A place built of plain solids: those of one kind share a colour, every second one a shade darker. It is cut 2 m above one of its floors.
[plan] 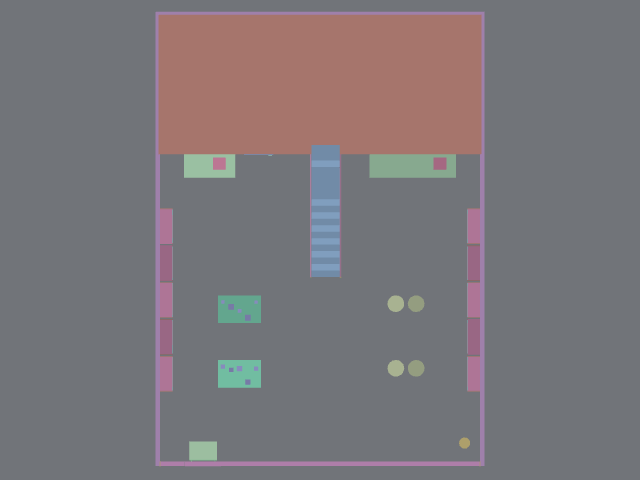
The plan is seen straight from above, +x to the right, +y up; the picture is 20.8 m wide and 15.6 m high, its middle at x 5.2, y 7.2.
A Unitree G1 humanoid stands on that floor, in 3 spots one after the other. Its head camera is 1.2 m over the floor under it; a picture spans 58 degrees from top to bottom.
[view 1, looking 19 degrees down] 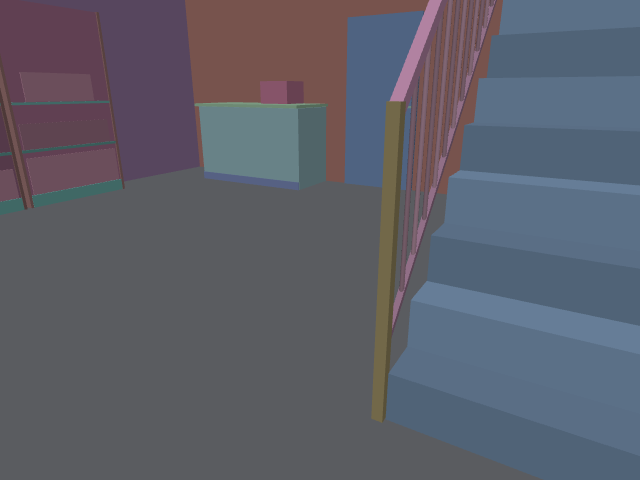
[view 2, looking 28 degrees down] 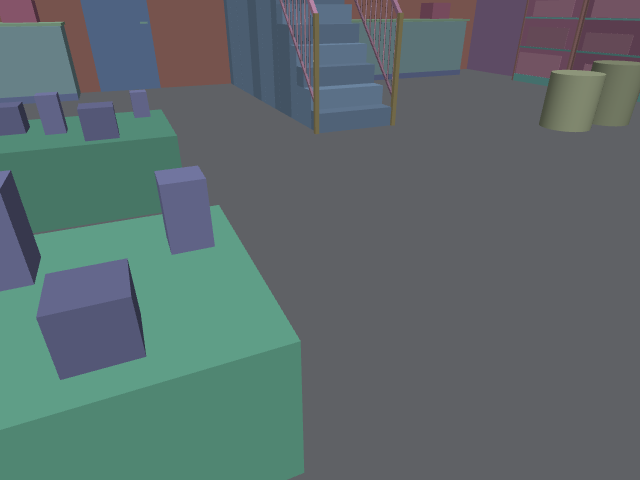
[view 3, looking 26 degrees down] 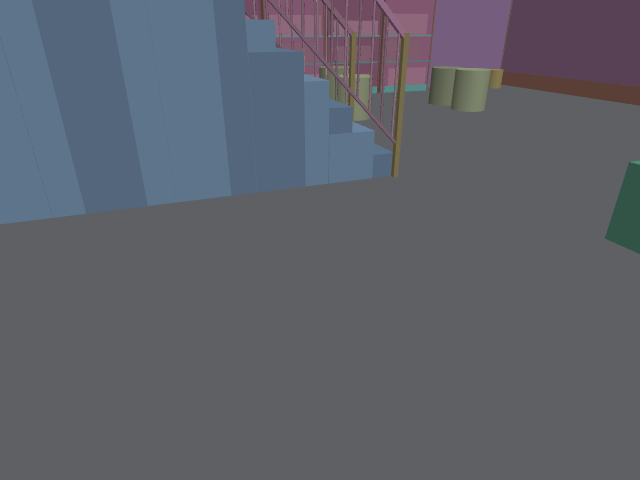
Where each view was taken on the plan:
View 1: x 5.38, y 4.70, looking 120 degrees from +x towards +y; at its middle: ground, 3.69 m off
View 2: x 3.00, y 1.65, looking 66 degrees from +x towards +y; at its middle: ground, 2.56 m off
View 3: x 1.61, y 7.98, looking -21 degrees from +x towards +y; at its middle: ground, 2.74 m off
